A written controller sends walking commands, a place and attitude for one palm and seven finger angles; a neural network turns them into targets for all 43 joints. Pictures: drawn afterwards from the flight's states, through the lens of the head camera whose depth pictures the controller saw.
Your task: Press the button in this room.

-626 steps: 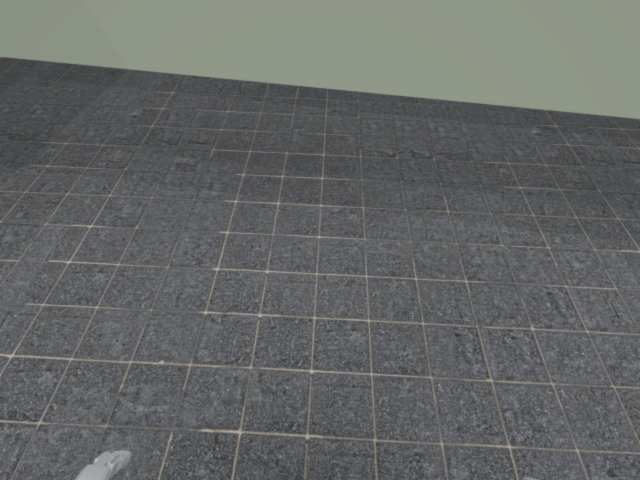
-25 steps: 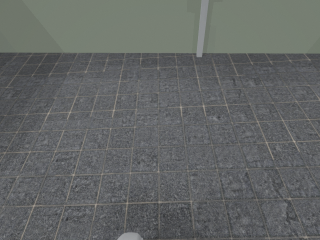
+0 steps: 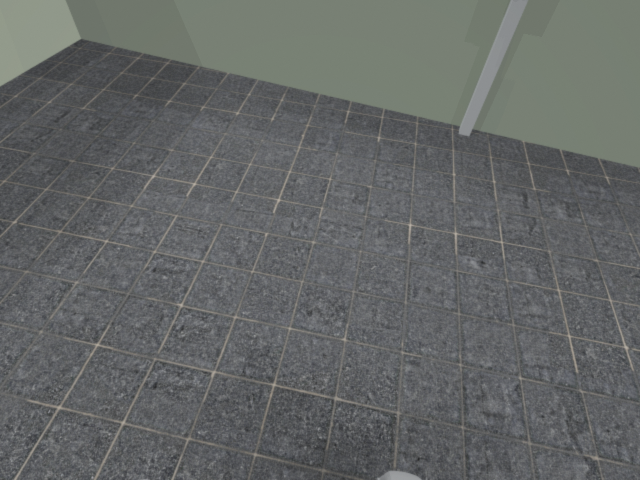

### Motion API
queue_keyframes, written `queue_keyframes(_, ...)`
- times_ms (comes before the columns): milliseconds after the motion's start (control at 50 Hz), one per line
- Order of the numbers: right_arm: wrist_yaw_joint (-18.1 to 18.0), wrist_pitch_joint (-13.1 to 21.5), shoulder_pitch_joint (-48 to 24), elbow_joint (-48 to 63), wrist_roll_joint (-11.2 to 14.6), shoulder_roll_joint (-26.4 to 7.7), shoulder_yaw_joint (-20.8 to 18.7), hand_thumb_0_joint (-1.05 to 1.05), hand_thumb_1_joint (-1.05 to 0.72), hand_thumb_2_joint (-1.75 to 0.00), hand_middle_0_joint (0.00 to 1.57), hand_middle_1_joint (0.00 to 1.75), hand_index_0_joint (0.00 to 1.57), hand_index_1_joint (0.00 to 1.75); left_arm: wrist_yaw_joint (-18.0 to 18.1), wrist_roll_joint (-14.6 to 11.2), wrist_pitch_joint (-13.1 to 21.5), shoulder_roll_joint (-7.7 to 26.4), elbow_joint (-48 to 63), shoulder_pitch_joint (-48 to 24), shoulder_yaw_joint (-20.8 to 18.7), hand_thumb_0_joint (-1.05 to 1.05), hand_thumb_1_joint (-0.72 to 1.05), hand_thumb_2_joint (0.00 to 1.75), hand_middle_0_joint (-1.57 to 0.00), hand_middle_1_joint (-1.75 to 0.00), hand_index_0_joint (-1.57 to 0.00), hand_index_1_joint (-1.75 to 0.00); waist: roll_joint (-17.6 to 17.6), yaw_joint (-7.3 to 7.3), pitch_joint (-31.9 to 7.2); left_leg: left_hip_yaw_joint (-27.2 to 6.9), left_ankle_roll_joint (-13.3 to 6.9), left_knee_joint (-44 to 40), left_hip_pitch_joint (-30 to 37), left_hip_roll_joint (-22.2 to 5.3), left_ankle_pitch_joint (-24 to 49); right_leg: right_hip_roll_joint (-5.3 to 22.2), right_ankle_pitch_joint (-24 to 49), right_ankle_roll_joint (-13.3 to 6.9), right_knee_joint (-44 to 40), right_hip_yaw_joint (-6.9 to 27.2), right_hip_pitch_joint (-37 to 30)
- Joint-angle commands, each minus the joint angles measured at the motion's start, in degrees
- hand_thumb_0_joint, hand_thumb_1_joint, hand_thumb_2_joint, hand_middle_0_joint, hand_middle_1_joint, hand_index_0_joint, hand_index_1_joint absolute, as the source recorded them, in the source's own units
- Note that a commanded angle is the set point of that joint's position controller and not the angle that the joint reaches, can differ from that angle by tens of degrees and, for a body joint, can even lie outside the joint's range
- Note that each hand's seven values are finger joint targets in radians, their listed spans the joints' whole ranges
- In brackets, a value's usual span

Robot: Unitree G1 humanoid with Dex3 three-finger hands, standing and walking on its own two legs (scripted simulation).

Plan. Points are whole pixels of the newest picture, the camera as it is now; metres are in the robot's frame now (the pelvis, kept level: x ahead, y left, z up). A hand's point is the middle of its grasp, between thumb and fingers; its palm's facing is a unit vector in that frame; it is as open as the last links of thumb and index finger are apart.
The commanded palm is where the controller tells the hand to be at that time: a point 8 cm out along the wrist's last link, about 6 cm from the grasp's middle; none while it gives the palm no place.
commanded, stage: turn or walk to find it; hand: left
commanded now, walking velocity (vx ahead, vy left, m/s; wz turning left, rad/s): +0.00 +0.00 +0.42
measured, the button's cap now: out of the picture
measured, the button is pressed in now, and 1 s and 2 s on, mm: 0 0 0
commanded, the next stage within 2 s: none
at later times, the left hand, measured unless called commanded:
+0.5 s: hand out of the picture +0.00 +0.13 -0.15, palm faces +0.26 -0.93 -0.28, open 7.3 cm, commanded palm none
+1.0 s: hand out of the picture -0.12 +0.21 -0.18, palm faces +0.48 -0.85 -0.23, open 7.4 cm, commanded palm none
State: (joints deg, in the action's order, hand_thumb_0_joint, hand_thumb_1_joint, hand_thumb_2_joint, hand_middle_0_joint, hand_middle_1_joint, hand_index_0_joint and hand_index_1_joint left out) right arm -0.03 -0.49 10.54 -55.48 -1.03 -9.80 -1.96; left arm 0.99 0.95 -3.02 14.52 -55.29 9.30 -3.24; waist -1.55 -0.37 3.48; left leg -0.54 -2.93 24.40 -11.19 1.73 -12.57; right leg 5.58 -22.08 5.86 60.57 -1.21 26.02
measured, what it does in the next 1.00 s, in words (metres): steps on the spot, turning left: right foot, then left foot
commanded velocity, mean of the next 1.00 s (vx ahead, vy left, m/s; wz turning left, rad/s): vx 0.00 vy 0.00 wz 0.42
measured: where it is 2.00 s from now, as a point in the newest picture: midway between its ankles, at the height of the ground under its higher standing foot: outside the picture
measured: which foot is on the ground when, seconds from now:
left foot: down 0.00-0.24, up 0.26-0.74, down 0.76-1.00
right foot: up 0.00-0.20, down 0.22-0.76, up 0.78-1.00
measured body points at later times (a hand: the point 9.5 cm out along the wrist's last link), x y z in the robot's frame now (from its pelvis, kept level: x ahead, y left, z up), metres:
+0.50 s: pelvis -0.03 -0.07 +0.00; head -0.01 -0.10 +0.45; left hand -0.02 +0.18 -0.13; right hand +0.04 -0.32 -0.17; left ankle -0.10 +0.09 -0.64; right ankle -0.01 -0.15 -0.74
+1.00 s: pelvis -0.07 -0.01 +0.00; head -0.06 +0.03 +0.45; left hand -0.15 +0.25 -0.16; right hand +0.12 -0.18 -0.13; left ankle -0.12 +0.06 -0.74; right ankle -0.02 -0.17 -0.66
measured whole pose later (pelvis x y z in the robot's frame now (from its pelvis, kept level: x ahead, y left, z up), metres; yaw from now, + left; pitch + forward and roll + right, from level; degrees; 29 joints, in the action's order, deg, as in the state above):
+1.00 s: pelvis -0.07 -0.01 +0.00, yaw +26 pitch +0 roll -2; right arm -0.2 -0.3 8.5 -55.1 -0.8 -10.0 -1.6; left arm 0.8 1.0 -3.2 15.1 -56.8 11.6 -3.3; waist -2.0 -1.7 3.9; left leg 0.4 -2.7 25.1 -9.7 0.8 -14.9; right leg 6.0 -22.4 5.5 63.3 -2.3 26.8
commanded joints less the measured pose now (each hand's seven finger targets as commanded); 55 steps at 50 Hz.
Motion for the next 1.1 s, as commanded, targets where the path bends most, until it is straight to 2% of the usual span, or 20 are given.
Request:
queue_keyframes(0, -1.05, 0.15, 5.05, 2.35, -0.27, -12.41, -3.61, 0.00, -0.90, -0.90, 0.20, 0.30, 0.20, 0.30, 0.27, -0.29, 1.04, 2.95, 5.28, -3.31, -0.66, 0.00, 0.90, 0.90, -0.20, -0.30, -0.20, -0.30, 9.09, 2.63, -3.97, -16.23, -7.17, -4.98, 6.55, -15.46, 25.81, -0.73, -2.46, -0.20, -4.92, 0.76, 3.77)
queue_keyframes(80, -1.03, -0.26, 5.03, 2.60, -0.56, -12.45, -3.90, 0.00, -0.90, -0.90, 0.20, 0.30, 0.20, 0.30, 0.40, -0.61, 1.47, 2.11, 6.35, -3.82, -0.39, 0.00, 0.90, 0.90, -0.20, -0.30, -0.20, -0.30, 10.58, 2.56, -5.52, -19.45, -7.39, -3.23, 4.61, -14.67, 27.06, -2.74, -4.13, -1.26, -14.55, 0.49, -1.84)
queue_keyframes(160, -0.74, -0.54, 2.99, 3.10, -0.19, -12.16, -4.22, 0.00, -0.90, -0.90, 0.20, 0.30, 0.20, 0.30, 0.58, -0.90, 2.33, 2.87, 5.00, 1.95, -0.65, 0.00, 0.90, 0.90, -0.20, -0.30, -0.20, -0.30, 9.02, -0.45, -7.44, -19.26, -4.32, 0.92, -2.86, -10.96, 22.21, -4.19, 7.43, -2.23, -32.60, -0.90, -15.43)
queue_keyframes(180, -0.57, -0.51, 2.99, 3.42, 0.18, -10.79, -4.05, 0.00, -0.90, -0.90, 0.20, 0.30, 0.20, 0.30, 0.81, -0.74, 2.80, 4.25, 4.43, 4.17, -1.03, 0.00, 0.90, 0.90, -0.20, -0.30, -0.20, -0.30, 5.77, -1.46, -8.39, -17.53, -1.76, 3.58, -8.44, -8.44, 13.86, -1.54, 12.49, -2.62, -39.53, 0.94, -23.21)
queue_keyframes(200, -0.18, -0.46, 4.17, 3.90, 0.72, -7.35, -3.52, 0.00, -0.90, -0.90, 0.20, 0.30, 0.20, 0.30, 1.26, 0.11, 3.39, 8.63, 4.21, 5.68, -1.82, 0.00, 0.90, 0.90, -0.20, -0.30, -0.20, -0.30, -6.86, -1.93, -9.41, -10.70, 2.09, 12.40, -18.75, -2.44, -2.57, 10.19, 11.68, -5.83, -43.73, 11.71, -31.38)
queue_keyframes(220, -0.36, -0.67, 3.20, 5.25, 0.37, -6.55, -3.54, 0.00, -0.90, -0.90, 0.20, 0.30, 0.20, 0.30, 1.31, 0.36, 3.37, 11.59, 4.87, 5.88, -2.32, 0.00, 0.90, 0.90, -0.20, -0.30, -0.20, -0.30, -15.07, -2.49, -7.03, -3.59, 4.68, 24.86, -23.58, 2.94, -20.38, 21.59, 17.04, -12.35, -45.15, 21.98, -26.89)
queue_keyframes(240, -0.23, -1.46, 2.70, 5.01, -0.11, -8.75, -4.27, 0.00, -0.90, -0.90, 0.20, 0.30, 0.20, 0.30, 1.32, -0.01, 2.88, 10.91, 5.88, 4.35, -1.79, 0.00, 0.90, 0.90, -0.20, -0.30, -0.20, -0.30, -9.00, -1.83, -5.03, -5.44, 4.28, 34.27, -20.87, 0.69, -20.13, 21.91, 13.99, -14.90, -45.71, 18.84, -18.00)
queue_keyframes(260, -0.06, -2.48, 4.20, 3.85, -0.38, -9.20, -4.52, 0.00, -0.90, -0.90, 0.20, 0.30, 0.20, 0.30, 1.65, -0.23, 3.19, 8.30, 6.44, 0.51, -2.16, 0.00, 0.90, 0.90, -0.20, -0.30, -0.20, -0.30, -13.27, -0.07, -3.43, -6.91, 4.30, 38.77, -20.67, -0.84, -17.42, 19.04, 7.10, -13.91, -47.87, 16.62, -13.84)
queue_keyframes(300, 0.60, -3.05, 6.26, 1.29, -0.56, -8.32, -4.52, 0.00, -0.90, -0.90, 0.20, 0.30, 0.20, 0.30, 1.16, -0.36, 3.17, 5.68, 7.43, -3.57, -0.89, 0.00, 0.90, 0.90, -0.20, -0.30, -0.20, -0.30, -6.14, 2.37, 0.97, -4.70, 5.10, 44.96, -20.32, -1.85, -10.33, 12.90, 6.57, -11.18, -46.99, 8.59, -10.58)
queue_keyframes(340, 0.81, -3.19, 8.18, 0.24, -0.48, -7.34, -4.21, 0.00, -0.90, -0.90, 0.20, 0.30, 0.20, 0.30, 0.97, -0.41, 3.71, 4.32, 7.06, -2.05, -0.57, 0.00, 0.90, 0.90, -0.20, -0.30, -0.20, -0.30, -6.95, 2.45, 0.26, -3.21, 6.10, 46.77, -20.71, -1.95, -6.58, 10.55, 11.57, -10.06, -45.82, 3.42, -12.69)
queue_keyframes(500, 0.84, -3.48, 2.29, 1.22, -0.31, -7.61, -3.70, 0.00, -0.90, -0.90, 0.20, 0.30, 0.20, 0.30, 1.16, 0.28, 3.72, 5.57, 4.18, 5.41, -1.18, 0.00, 0.90, 0.90, -0.20, -0.30, -0.20, -0.30, -7.02, -0.61, 0.33, -1.60, 7.52, 39.82, -19.90, -4.43, -8.37, 13.84, 10.12, -12.33, -46.03, 3.19, -16.22)
queue_keyframes(620, 0.76, -2.25, -1.98, 2.76, 0.47, -6.49, -2.47, 0.00, -0.90, -0.90, 0.20, 0.30, 0.20, 0.30, 0.91, 0.95, 3.20, 8.57, 2.36, 8.20, -2.07, 0.00, 0.90, 0.90, -0.20, -0.30, -0.20, -0.30, -9.96, -2.71, -3.63, 2.92, 6.53, 22.47, -13.65, -4.11, -14.71, 15.60, 21.17, -14.31, -41.25, 0.92, -20.87)
queue_keyframes(700, 0.41, -0.90, 2.04, 2.07, 0.78, -6.92, -2.11, 0.00, -0.90, -0.90, 0.20, 0.30, 0.20, 0.30, 0.65, 0.48, 2.80, 9.12, 1.58, 7.07, -2.33, 0.00, 0.90, 0.90, -0.20, -0.30, -0.20, -0.30, -8.29, -0.05, -7.45, 5.35, 5.29, 3.94, -2.14, -2.93, -4.65, 14.37, 27.84, -10.67, -32.26, -4.11, -19.20)
queue_keyframes(720, 0.52, -0.39, 3.98, 1.53, 0.72, -8.77, -2.53, 0.00, -0.90, -0.90, 0.20, 0.30, 0.20, 0.30, 0.57, -0.06, 2.43, 8.07, 1.73, 6.85, -2.17, 0.00, 0.90, 0.90, -0.20, -0.30, -0.20, -0.30, -3.28, 1.45, -8.47, 3.15, 4.51, -2.73, 5.51, -4.67, 3.09, 12.25, 22.80, -7.60, -26.51, -6.91, -13.33)
queue_keyframes(740, 0.31, 0.25, 5.26, 1.79, 0.21, -14.25, -3.71, 0.00, -0.90, -0.90, 0.20, 0.30, 0.20, 0.30, 0.37, -0.56, 2.05, 4.72, 3.13, 7.82, -1.61, 0.00, 0.90, 0.90, -0.20, -0.30, -0.20, -0.30, 12.22, 2.22, -9.48, -12.96, -0.09, -6.60, 13.45, -17.16, 14.89, 5.34, 5.46, -3.29, -15.26, -10.02, -0.44)
queue_keyframes(760, -0.12, -0.28, 7.17, 1.53, 0.32, -17.81, -4.29, 0.00, -0.90, -0.90, 0.20, 0.30, 0.20, 0.30, 0.27, -0.07, 1.60, 2.70, 4.86, 4.03, -0.20, 0.00, 0.90, 0.90, -0.20, -0.30, -0.20, -0.30, 18.22, 3.53, -7.56, -18.99, -4.67, -6.28, 12.19, -24.51, 30.31, 1.61, -13.81, -1.53, -6.87, -7.02, 5.87)
queue_keyframes(780, -0.25, -0.67, 6.97, 1.39, -0.05, -17.68, -4.20, 0.00, -0.90, -0.90, 0.20, 0.30, 0.20, 0.30, 0.35, 0.02, 1.06, 3.81, 5.20, 2.39, -0.59, 0.00, 0.90, 0.90, -0.20, -0.30, -0.20, -0.30, 13.12, 3.75, -6.59, -16.39, -7.64, -5.44, 7.70, -25.71, 27.97, 2.13, -13.38, -2.21, -1.76, -3.75, 4.17)
queue_keyframes(820, -1.27, -0.41, 1.70, 1.82, -0.17, -14.24, -3.20, 0.00, -0.90, -0.90, 0.20, 0.30, 0.20, 0.30, 0.32, 0.10, 0.35, 4.39, 3.31, 0.50, -1.12, 0.00, 0.90, 0.90, -0.20, -0.30, -0.20, -0.30, 15.30, 2.07, -1.17, -13.26, -5.12, -6.57, 3.24, -19.33, 26.38, 2.09, -6.34, -1.81, 2.05, -0.57, 5.80)
queue_keyframes(880, -1.43, 0.38, 0.45, 2.54, 0.22, -12.74, -2.51, 0.00, -0.90, -0.90, 0.20, 0.30, 0.20, 0.30, -0.37, -0.04, 1.04, 4.38, 1.83, 3.03, -1.13, 0.00, 0.90, 0.90, -0.20, -0.30, -0.20, -0.30, 10.53, 0.45, -2.78, -8.45, -3.82, -4.46, 7.49, -14.95, 34.36, 0.90, -0.57, -0.82, 4.86, -0.70, 6.68)
queue_keyframes(1080, -1.29, 0.39, 5.48, 2.13, -0.17, -12.26, -3.57, 0.00, -0.90, -0.90, 0.20, 0.30, 0.20, 0.30, 0.33, -0.39, 1.25, 3.23, 5.17, -3.10, -0.48, 0.00, 0.90, 0.90, -0.20, -0.30, -0.20, -0.30, 8.70, 2.45, -4.89, -14.91, -7.23, -2.92, 10.54, -15.89, 35.69, -0.36, -2.41, 0.21, -4.30, 0.88, 5.47)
